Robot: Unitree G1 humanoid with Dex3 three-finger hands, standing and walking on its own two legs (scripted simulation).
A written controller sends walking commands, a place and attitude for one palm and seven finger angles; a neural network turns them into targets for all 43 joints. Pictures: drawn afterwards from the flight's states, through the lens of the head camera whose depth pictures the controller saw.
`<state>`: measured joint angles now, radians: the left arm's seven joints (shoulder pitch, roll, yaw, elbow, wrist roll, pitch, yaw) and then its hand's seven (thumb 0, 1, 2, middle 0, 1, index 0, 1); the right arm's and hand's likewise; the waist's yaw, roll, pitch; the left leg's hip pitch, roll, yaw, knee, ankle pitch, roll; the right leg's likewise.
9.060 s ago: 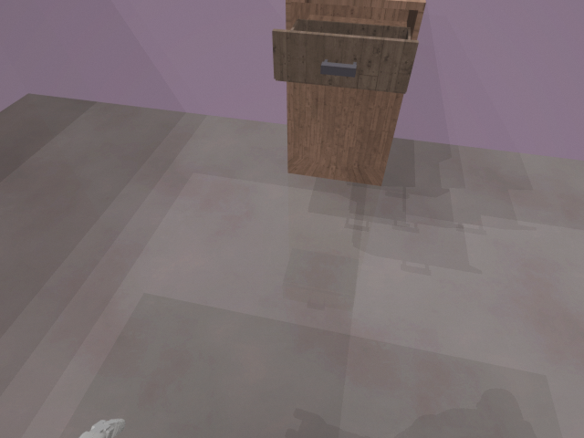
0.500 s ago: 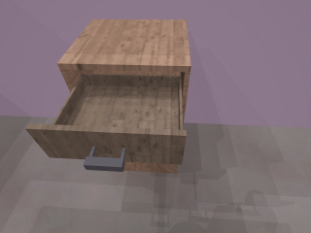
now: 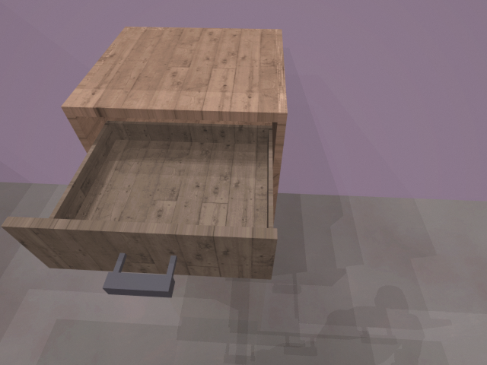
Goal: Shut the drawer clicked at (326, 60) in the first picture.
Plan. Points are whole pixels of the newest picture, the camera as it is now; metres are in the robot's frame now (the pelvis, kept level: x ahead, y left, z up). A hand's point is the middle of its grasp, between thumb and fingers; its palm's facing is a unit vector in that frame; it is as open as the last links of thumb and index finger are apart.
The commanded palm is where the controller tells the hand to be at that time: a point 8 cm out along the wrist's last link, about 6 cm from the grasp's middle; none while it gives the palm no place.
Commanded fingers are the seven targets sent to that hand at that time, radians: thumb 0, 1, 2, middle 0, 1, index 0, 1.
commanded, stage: raise the hand and make a fist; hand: left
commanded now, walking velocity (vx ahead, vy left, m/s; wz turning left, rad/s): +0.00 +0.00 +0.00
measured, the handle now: (143, 272) +0.28 +0.19 -0.02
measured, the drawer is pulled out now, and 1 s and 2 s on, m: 0.30 0.30 0.30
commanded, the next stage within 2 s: bring the fist close to the handle in 1.98 s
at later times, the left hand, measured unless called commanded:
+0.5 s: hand out of the picture +0.11 +0.16 -0.02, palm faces +0.11 -0.99 -0.01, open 6.6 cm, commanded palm +0.08 +0.22 -0.03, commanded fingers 0.00 0.90 0.90 -0.64 -0.78 -0.64 -0.78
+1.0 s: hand out of the picture +0.11 +0.17 +0.01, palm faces -0.02 -1.00 -0.04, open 3.5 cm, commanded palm +0.07 +0.22 +0.02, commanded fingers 0.00 0.90 0.90 -1.14 -1.32 -1.14 -1.32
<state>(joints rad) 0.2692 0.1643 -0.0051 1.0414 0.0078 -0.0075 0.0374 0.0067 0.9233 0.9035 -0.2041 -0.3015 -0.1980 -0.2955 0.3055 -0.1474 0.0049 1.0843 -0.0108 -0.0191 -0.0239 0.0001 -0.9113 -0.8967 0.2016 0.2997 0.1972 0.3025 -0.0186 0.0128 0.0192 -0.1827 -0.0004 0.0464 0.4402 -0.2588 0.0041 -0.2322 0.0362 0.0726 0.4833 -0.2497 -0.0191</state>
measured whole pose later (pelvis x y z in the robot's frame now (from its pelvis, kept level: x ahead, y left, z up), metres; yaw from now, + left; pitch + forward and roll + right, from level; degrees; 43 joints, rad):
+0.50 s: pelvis -0.01 -0.01 -0.06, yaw +6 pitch +10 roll -1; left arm 0.70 0.18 0.04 -0.08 -0.20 -0.55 -0.24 0.01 0.90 0.90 -0.45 -0.57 -0.33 -0.51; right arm 0.12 -0.29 -0.07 0.51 0.00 -0.32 0.02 0.01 -0.91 -0.90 0.20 0.30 0.19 0.30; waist 0.03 -0.02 -0.14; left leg -0.70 -0.02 -0.06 1.02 -0.49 -0.01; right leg -0.68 0.02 -0.05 1.00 -0.49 -0.04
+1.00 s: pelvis -0.03 -0.01 -0.07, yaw +5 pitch +10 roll -1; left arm 0.71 0.24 0.10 -0.29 -0.28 -0.32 -0.31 0.01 0.90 0.90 -0.95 -1.11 -0.94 -1.11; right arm 0.30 -0.24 -0.02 0.52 0.06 -0.24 -0.06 0.01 -0.91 -0.90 0.20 0.30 0.20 0.30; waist -0.01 0.03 -0.13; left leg -0.73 -0.01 -0.05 1.04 -0.48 0.00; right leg -0.71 0.03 -0.04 1.01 -0.47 -0.03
